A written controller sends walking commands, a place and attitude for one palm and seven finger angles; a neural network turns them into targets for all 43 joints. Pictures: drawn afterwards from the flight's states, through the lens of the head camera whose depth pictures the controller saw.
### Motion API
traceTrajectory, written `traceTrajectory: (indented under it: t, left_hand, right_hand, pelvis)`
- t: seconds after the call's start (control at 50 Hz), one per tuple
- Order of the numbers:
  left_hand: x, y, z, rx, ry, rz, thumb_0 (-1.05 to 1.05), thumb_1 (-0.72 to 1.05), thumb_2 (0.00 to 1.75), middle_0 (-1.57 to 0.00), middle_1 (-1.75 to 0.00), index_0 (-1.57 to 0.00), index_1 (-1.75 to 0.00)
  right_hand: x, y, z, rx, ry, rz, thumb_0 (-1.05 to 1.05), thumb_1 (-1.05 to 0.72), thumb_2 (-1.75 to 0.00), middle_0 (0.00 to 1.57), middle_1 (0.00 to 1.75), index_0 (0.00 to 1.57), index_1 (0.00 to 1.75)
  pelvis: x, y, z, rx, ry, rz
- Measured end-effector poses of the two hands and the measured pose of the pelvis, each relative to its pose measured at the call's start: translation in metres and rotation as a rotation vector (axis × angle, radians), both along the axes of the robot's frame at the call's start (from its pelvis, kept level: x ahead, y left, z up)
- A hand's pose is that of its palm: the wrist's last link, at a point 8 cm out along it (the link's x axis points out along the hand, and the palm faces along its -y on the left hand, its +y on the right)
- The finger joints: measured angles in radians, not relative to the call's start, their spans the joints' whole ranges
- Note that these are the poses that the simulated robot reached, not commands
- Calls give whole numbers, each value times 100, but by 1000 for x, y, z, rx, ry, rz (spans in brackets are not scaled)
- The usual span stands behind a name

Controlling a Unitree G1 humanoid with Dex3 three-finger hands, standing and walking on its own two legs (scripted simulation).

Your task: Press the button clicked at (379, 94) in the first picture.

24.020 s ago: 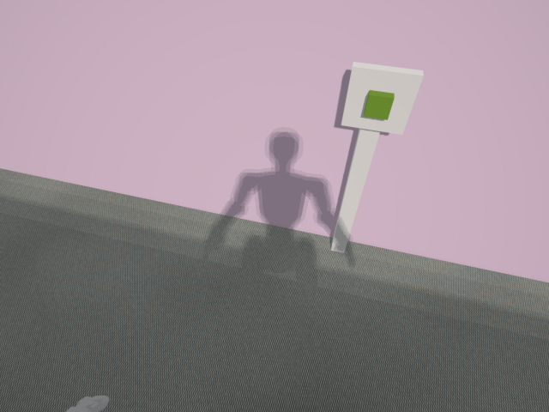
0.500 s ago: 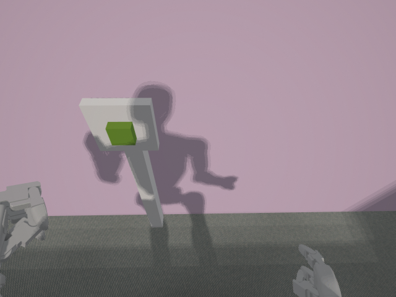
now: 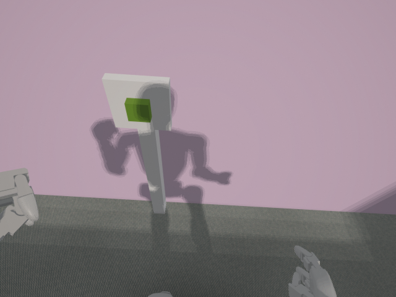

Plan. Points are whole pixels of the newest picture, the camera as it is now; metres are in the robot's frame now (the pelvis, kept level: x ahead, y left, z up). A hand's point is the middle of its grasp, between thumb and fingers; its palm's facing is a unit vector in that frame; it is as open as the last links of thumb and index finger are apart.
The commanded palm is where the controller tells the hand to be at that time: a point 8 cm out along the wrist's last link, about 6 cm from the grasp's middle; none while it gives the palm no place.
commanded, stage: step back with the hand held close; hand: left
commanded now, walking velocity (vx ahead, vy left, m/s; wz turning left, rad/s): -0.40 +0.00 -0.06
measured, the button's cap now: (139, 109) +0.60 +0.21 +0.01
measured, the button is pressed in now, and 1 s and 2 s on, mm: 0 0 0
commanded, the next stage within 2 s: stop stepping back and stand still in 0.48 s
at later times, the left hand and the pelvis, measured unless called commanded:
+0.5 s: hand out of the picture +0.13 +0.24 +0.19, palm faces +0.32 -0.87 -0.39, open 3.1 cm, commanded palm +0.07 +0.28 +0.19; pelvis -0.08 +0.01 +0.02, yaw -4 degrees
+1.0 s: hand out of the picture +0.04 +0.21 +0.18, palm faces +0.25 -0.86 -0.44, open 3.1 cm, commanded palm -0.01 +0.26 +0.19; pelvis -0.16 +0.00 +0.01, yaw -5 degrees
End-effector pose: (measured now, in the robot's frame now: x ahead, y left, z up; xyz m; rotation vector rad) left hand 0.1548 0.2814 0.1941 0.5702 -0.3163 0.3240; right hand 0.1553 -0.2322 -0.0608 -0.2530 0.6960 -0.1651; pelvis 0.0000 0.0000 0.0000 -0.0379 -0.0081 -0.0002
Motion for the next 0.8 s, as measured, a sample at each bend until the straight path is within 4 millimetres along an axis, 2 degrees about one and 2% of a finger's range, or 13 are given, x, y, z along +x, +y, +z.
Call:
traceTrajectory:
  t: [0.1,0.18,0.28,0.38,0.44,0.52,0.6,0.66,0.72,0.8]
  left_hand:
    - [-15,-4,0,-1,-7,0,2,89,90,-131,-150,-131,-149]
    - [-25,-6,-3,-47,-19,-32,2,89,90,-131,-150,-131,-149]
    - [-34,10,-4,-21,-23,-53,2,88,90,-131,-150,-131,-149]
    - [-48,24,7,-15,-25,-24,2,88,90,-131,-150,-131,-149]
    - [-57,17,10,-63,-33,-42,2,89,90,-131,-150,-131,-149]
    - [-65,-3,8,-87,-20,-115,2,89,90,-131,-150,-131,-149]
    - [-79,-24,7,-25,2,-209,2,89,90,-131,-150,-131,-149]
    - [-96,-30,11,-6,23,-237,2,89,90,-131,-150,-131,-149]
    - [-110,-25,11,-2,43,-201,2,88,90,-131,-150,-131,-149]
    - [-115,-7,0,-50,35,-107,1,88,90,-131,-150,-131,-149]
  right_hand:
    - [-8,-2,-5,10,3,18,1,-90,-90,20,30,21,30]
    - [-21,-4,-4,-7,42,10,1,-90,-90,20,30,21,30]
    - [-38,2,1,-40,53,-16,2,-91,-90,20,30,21,30]
    - [-53,19,13,-15,29,1,2,-91,-90,20,30,21,30]
    - [-62,26,16,3,16,25,1,-90,-90,20,30,21,30]
    - [-77,28,14,21,4,46,1,-90,-90,20,30,21,30]
    - [-102,17,3,43,1,27,1,-90,-90,20,30,21,30]
    - [-133,5,-1,54,28,-38,1,-90,-90,20,30,21,30]
    - [-164,-11,-3,27,55,-112,1,-90,-90,20,30,21,30]
    - [-196,-26,-6,-20,87,-177,1,-90,-90,20,30,21,30]
  pelvis:
    - [-14,-4,-3,-4,-4,-6]
    - [-23,2,-1,0,2,1]
    - [-39,12,-1,-15,5,4]
    - [-54,14,11,-54,38,-16]
    - [-63,13,15,-54,67,-47]
    - [-86,8,15,-36,92,-77]
    - [-120,0,6,-25,76,-109]
    - [-131,-2,7,-19,48,-108]
    - [-128,0,6,1,36,-124]
    - [-130,3,7,15,14,-103]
